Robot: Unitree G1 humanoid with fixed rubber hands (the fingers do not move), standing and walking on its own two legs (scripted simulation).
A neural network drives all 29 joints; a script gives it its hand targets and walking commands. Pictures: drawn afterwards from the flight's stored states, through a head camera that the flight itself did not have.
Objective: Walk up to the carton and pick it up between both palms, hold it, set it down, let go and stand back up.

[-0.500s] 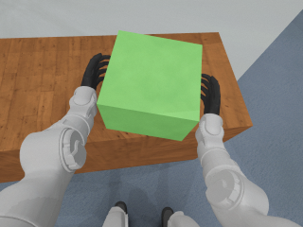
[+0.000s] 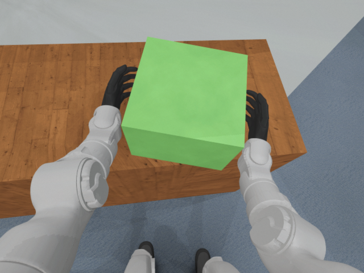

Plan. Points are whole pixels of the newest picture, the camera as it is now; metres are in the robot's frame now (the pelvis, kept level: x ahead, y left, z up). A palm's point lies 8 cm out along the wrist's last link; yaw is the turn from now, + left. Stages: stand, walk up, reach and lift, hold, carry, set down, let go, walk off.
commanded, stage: reach and lift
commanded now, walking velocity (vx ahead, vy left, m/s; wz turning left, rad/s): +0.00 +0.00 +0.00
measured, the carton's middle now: (186, 107) +0.48 -0.02 -0.03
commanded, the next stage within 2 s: none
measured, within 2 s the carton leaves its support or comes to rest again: leaves its support in 1.38 s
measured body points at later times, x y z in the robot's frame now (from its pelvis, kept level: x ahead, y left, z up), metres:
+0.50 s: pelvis +0.00 +0.00 +0.00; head +0.16 +0.03 +0.42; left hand +0.49 +0.15 +0.00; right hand +0.42 -0.17 +0.00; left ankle +0.03 +0.11 -0.71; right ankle -0.01 -0.15 -0.71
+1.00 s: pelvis -0.01 -0.01 +0.00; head +0.15 +0.02 +0.42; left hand +0.48 +0.15 +0.00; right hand +0.42 -0.17 -0.01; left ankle +0.03 +0.11 -0.71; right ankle -0.01 -0.15 -0.71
